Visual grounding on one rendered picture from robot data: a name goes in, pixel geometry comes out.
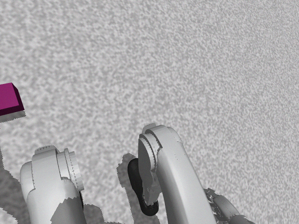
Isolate right robot hand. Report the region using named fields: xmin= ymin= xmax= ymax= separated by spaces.
xmin=204 ymin=188 xmax=240 ymax=224

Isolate carton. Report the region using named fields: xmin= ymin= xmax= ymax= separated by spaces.
xmin=0 ymin=83 xmax=24 ymax=116

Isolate right robot foot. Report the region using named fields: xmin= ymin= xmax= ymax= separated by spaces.
xmin=128 ymin=158 xmax=159 ymax=216

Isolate right robot arm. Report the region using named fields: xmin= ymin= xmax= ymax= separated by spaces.
xmin=228 ymin=215 xmax=255 ymax=224

